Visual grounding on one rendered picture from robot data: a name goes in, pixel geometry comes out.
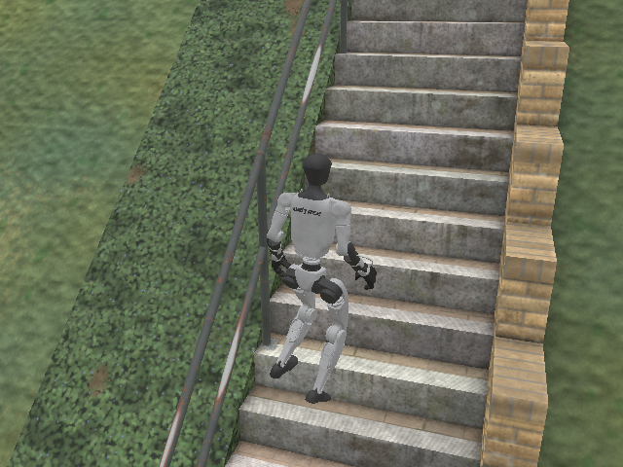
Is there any robot left hand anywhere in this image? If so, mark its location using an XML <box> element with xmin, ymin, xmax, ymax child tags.
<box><xmin>271</xmin><ymin>255</ymin><xmax>291</xmax><ymax>277</ymax></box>

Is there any left robot forearm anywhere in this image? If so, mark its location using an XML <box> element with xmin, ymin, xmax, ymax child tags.
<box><xmin>267</xmin><ymin>230</ymin><xmax>283</xmax><ymax>262</ymax></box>

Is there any robot left upper arm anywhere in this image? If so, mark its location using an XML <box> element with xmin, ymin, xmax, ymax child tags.
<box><xmin>267</xmin><ymin>193</ymin><xmax>297</xmax><ymax>242</ymax></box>

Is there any robot right hand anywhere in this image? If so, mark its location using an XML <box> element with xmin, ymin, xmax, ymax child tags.
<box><xmin>355</xmin><ymin>266</ymin><xmax>377</xmax><ymax>290</ymax></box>

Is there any robot right upper arm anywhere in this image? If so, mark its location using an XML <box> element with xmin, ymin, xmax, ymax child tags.
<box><xmin>330</xmin><ymin>198</ymin><xmax>351</xmax><ymax>256</ymax></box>

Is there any right robot forearm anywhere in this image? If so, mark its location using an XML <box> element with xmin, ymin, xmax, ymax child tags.
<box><xmin>344</xmin><ymin>242</ymin><xmax>370</xmax><ymax>276</ymax></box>

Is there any robot torso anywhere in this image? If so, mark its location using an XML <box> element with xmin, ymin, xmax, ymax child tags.
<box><xmin>290</xmin><ymin>189</ymin><xmax>336</xmax><ymax>294</ymax></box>

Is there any humanoid robot head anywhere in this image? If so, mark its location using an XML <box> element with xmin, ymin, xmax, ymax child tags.
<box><xmin>298</xmin><ymin>154</ymin><xmax>332</xmax><ymax>200</ymax></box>

